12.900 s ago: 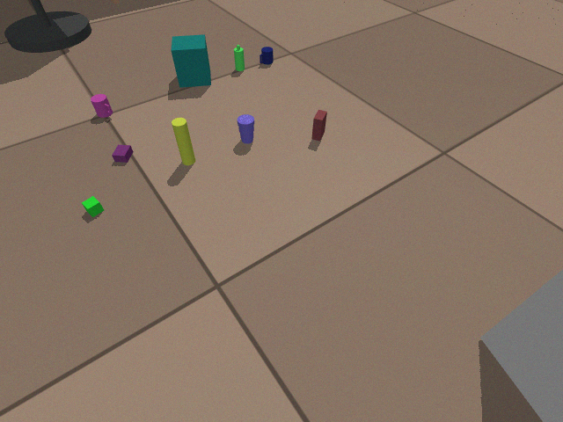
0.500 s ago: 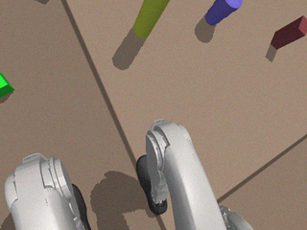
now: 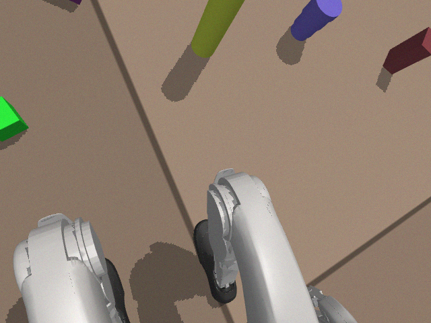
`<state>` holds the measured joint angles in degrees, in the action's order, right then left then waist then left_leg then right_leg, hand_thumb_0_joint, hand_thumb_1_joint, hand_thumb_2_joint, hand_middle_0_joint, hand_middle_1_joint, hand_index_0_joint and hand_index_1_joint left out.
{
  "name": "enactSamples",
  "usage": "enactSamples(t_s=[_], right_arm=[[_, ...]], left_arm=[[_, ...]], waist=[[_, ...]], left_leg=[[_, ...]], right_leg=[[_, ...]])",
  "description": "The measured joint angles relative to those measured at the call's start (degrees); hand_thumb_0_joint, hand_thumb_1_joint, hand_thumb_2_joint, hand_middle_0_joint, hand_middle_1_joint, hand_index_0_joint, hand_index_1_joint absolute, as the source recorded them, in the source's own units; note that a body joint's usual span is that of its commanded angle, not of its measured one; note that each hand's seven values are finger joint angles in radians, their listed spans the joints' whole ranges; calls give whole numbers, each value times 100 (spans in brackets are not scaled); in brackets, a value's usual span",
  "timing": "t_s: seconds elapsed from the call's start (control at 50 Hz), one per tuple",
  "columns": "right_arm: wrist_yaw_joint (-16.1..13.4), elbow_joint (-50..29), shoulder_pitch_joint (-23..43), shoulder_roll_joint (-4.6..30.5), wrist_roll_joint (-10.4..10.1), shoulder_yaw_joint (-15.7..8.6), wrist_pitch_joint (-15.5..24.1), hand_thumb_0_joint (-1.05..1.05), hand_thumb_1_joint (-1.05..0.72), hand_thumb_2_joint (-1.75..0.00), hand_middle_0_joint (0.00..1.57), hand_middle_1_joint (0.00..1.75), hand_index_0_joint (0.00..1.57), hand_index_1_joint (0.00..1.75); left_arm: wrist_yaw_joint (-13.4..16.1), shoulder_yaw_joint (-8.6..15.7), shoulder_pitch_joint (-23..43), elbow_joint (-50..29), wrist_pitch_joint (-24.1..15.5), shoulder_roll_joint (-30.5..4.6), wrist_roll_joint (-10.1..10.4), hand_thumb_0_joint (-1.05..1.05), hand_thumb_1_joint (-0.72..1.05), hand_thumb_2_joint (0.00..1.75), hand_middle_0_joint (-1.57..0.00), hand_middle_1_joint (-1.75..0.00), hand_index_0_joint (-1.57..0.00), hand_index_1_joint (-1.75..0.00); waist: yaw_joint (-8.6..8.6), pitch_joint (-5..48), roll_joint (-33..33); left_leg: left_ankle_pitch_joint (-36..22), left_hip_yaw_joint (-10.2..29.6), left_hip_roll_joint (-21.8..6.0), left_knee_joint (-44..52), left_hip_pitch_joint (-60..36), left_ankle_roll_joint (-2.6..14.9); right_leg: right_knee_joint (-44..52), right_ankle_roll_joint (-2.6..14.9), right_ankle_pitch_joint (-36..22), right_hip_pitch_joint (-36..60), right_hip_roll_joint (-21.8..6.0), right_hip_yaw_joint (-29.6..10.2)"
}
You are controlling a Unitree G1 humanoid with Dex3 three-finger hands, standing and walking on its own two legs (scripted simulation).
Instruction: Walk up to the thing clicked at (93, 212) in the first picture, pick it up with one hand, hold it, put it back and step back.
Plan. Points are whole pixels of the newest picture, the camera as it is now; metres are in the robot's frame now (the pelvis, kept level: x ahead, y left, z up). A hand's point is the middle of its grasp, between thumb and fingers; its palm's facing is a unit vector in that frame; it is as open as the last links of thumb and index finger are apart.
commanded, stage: rise first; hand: left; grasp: from above
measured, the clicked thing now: (1, 119) +0.53 +0.30 -0.29
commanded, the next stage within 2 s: approach in 0.30 s
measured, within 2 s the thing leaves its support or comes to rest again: neither
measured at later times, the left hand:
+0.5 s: hand out of the picture +0.47 +0.33 -0.17, palm faces -0.38 -0.19 -0.90, open 13.0 cm
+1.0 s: hand out of the picture +0.52 +0.28 -0.18, palm faces -0.38 -0.18 -0.91, open 13.8 cm
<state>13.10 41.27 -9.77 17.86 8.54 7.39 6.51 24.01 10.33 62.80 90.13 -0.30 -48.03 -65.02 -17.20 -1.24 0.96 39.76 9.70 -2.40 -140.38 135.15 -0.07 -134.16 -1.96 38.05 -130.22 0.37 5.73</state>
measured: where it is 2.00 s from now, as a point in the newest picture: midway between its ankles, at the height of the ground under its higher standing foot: (169, 295)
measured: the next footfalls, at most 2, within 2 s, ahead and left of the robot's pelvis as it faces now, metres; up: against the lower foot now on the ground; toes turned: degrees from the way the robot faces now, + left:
none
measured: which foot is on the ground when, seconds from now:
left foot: down 0.00-1.00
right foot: down 0.00-1.00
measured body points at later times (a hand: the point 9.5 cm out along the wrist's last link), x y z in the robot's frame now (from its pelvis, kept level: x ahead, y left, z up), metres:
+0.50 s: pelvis +0.00 +0.00 +0.00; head +0.26 +0.08 +0.36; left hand +0.49 +0.34 -0.12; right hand +0.03 -0.27 -0.09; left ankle +0.07 +0.13 -0.29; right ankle +0.10 -0.12 -0.29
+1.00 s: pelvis +0.00 +0.00 +0.00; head +0.28 +0.05 +0.35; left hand +0.54 +0.29 -0.13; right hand -0.02 -0.25 -0.08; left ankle +0.07 +0.13 -0.29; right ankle +0.10 -0.12 -0.29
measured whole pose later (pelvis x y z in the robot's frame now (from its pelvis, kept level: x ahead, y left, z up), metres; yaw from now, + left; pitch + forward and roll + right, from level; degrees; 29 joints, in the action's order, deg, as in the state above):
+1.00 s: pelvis +0.00 +0.00 +0.00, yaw -2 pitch +34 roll -10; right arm 13.3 38.6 -12.9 19.3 8.5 12.3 7.0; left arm 25.7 10.2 68.9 93.9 7.1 -49.5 -63.4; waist -22.9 -4.3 0.1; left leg 40.9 10.4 -3.8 -140.3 135.0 -0.1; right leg -133.2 -2.2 37.4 -131.0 1.9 6.3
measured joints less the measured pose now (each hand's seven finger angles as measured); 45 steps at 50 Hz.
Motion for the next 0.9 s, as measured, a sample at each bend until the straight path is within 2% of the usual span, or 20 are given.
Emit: enactSamples(t_s=[0.24,0.5,0.58,0.66,0.7,0.8,0.9], right_arm=[[7,-7,-90,24,6,19,12,0,-92,-90,20,30,20,30],[42,15,-64,5,22,2,46,0,-91,-89,20,30,20,30],[30,12,-34,16,55,26,114,0,-91,-89,20,30,20,30],[-7,47,-40,23,104,88,187,0,-91,-89,20,30,20,30],[-23,38,-51,39,135,151,216,0,-91,-89,20,30,20,30],[-46,-72,-149,107,146,290,232,0,-91,-89,20,30,20,30],[-6,-211,-305,167,71,409,130,0,-91,-89,20,30,20,30]], left_arm=[[-45,50,-47,-29,-21,-65,1,0,-37,86,-31,-83,-30,-83],[-27,-44,-45,-34,-29,5,-4,0,-36,84,-32,-80,-31,-80],[-32,-220,220,196,-12,-55,11,0,-40,87,-28,-82,-27,-83],[9,-452,651,425,14,-84,-64,0,-44,90,-25,-85,-23,-86],[92,-486,886,541,42,-107,-129,0,-45,92,-24,-87,-22,-88],[299,-369,1277,726,243,-193,-273,0,-48,94,-22,-89,-20,-90],[381,-189,1093,579,574,-149,-181,0,-49,94,-21,-91,-20,-92]], waist=[[-20,-39,17],[-14,-14,17],[-86,-41,49],[-214,-88,121],[-309,-126,149],[-557,-203,109],[-638,-234,-23]], left_leg=[[-14,-6,7,-9,25,1],[-12,-18,13,3,-10,-9],[-49,-14,14,-13,28,-5],[-63,-9,8,-40,72,-15],[-55,16,4,-60,92,-23],[2,82,-25,-88,147,-28],[97,79,-96,-44,93,-18]], right_leg=[[-12,-2,-10,-24,-1,-8],[-15,4,-2,-1,-6,-18],[-27,6,-41,-37,-1,-17],[-53,12,-67,-92,10,-16],[-59,12,-73,-112,19,3],[-32,5,-66,-162,57,58],[34,-10,-39,-153,114,55]])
